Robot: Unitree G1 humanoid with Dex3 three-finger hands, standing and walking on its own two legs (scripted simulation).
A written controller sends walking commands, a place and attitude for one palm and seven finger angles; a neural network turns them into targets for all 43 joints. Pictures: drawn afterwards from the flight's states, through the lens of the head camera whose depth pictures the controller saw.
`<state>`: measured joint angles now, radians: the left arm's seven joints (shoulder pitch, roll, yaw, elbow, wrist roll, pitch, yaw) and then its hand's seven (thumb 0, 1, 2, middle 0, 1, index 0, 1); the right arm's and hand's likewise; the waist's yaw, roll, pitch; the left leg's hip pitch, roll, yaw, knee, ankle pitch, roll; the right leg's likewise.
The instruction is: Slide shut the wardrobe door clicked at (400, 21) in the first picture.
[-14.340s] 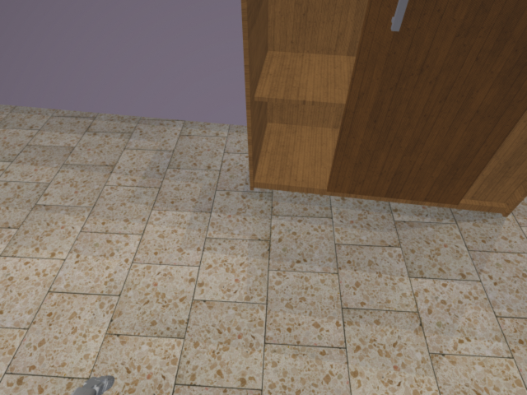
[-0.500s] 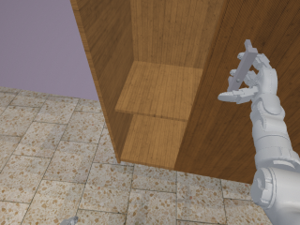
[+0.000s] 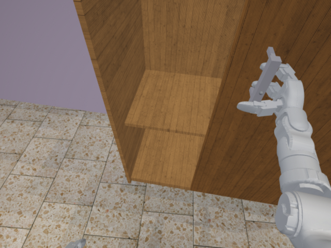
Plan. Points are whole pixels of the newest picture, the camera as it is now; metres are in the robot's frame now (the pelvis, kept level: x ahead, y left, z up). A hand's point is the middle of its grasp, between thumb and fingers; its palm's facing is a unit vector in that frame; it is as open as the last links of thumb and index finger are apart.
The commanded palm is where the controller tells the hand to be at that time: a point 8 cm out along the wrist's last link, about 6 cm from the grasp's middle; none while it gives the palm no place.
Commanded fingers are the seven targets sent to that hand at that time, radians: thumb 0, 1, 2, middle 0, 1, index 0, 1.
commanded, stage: grip the handle and tug to test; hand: right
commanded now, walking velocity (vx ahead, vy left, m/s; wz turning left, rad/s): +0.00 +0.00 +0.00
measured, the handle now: (261, 78) +0.52 -0.17 +0.16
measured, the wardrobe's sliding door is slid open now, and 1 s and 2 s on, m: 0.37 0.37 0.37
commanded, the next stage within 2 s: tug the door sideways, standing still in 1.22 s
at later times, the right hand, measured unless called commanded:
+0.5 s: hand (254, 90) +0.47 -0.15 +0.16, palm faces +0.04 +1.00 +0.00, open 5.6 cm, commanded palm +0.44 -0.20 +0.16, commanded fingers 0.00 -0.90 -0.90 0.45 1.40 0.45 1.40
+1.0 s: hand (253, 90) +0.47 -0.14 +0.16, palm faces +0.06 +1.00 +0.01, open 5.4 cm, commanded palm +0.42 -0.20 +0.16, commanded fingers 0.00 -0.90 -0.90 0.45 1.40 0.45 1.40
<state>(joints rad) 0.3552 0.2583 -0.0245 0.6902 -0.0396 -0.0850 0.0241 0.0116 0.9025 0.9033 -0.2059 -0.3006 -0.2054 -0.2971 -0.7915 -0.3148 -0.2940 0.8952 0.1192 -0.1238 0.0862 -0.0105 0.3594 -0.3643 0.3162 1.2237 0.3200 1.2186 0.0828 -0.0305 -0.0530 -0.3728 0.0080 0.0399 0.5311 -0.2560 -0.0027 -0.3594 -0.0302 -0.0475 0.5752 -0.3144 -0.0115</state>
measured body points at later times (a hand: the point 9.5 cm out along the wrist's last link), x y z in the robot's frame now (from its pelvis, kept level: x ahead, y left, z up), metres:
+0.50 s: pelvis +0.00 +0.00 +0.00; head +0.03 +0.01 +0.45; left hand +0.05 +0.26 -0.12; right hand +0.46 -0.20 +0.16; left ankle +0.01 +0.12 -0.73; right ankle -0.02 -0.11 -0.73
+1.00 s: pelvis +0.00 +0.00 +0.00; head +0.03 +0.01 +0.45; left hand +0.06 +0.27 -0.11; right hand +0.46 -0.20 +0.16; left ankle +0.01 +0.12 -0.73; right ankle -0.02 -0.11 -0.73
